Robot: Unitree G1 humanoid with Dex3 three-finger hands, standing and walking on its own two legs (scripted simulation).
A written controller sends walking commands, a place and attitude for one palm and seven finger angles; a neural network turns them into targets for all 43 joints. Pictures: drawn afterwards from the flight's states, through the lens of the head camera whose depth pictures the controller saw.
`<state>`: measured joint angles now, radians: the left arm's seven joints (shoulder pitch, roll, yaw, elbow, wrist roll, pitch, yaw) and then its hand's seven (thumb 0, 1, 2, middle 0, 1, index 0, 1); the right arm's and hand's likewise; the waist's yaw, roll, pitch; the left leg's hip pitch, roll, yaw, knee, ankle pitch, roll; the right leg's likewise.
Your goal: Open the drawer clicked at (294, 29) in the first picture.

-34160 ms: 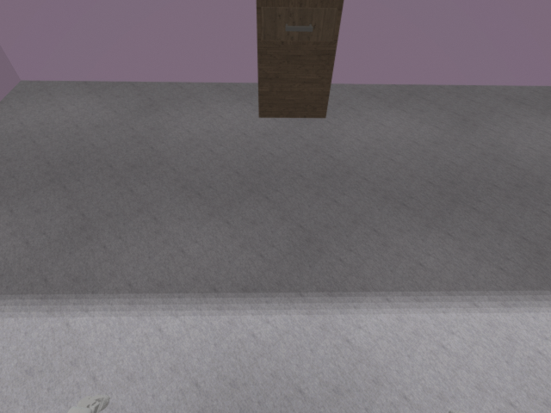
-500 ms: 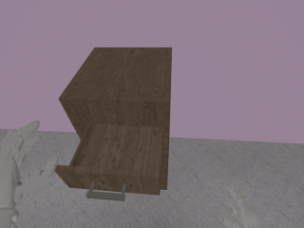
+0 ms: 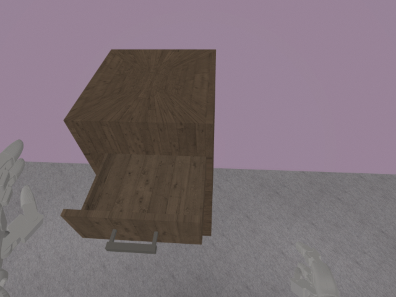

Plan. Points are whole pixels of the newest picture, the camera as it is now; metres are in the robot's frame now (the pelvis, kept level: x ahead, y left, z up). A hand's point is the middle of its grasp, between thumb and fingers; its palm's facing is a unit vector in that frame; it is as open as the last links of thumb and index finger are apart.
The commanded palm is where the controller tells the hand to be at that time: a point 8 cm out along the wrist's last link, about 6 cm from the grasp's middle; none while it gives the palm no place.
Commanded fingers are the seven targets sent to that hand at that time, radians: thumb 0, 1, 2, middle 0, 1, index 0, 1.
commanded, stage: step back with the hand held close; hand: left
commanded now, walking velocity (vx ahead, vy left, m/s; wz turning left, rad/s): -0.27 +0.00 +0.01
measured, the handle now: (133, 240) +0.30 +0.23 -0.21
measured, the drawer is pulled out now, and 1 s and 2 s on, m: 0.23 0.23 0.23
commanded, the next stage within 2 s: stop stepping back and stand still in 1.10 s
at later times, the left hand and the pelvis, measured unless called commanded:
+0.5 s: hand (16, 266) +0.13 +0.25 +0.15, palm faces +0.38 -0.80 -0.46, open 7.4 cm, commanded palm +0.07 +0.29 +0.17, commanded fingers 0.00 0.90 0.90 -0.20 -0.30 -0.20 -0.30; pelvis -0.06 +0.01 -0.01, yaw -1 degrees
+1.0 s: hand out of the picture +0.05 +0.22 +0.16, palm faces +0.30 -0.84 -0.45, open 7.4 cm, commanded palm -0.01 +0.27 +0.17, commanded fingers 0.00 0.90 0.90 -0.20 -0.30 -0.20 -0.30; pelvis -0.15 -0.01 -0.02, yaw -2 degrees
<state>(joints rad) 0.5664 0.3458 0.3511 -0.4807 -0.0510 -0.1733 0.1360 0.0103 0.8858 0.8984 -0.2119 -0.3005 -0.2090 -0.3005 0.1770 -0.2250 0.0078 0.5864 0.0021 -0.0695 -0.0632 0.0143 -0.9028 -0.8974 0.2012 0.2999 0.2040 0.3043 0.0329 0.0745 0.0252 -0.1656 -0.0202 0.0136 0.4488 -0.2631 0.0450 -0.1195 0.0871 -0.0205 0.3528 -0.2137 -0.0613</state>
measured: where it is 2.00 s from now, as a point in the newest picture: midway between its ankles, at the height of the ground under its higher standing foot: outside the picture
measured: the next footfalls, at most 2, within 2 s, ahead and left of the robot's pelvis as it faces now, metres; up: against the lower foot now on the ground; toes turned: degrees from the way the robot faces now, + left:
right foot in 0.88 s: -0.06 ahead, -0.10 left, +0.00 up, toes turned +0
left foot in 1.18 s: -0.12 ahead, +0.12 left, +0.00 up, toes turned +0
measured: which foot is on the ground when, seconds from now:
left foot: down 0.00-0.98, up 1.00-1.00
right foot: down 0.00-0.76, up 0.78-0.86, down 0.88-1.00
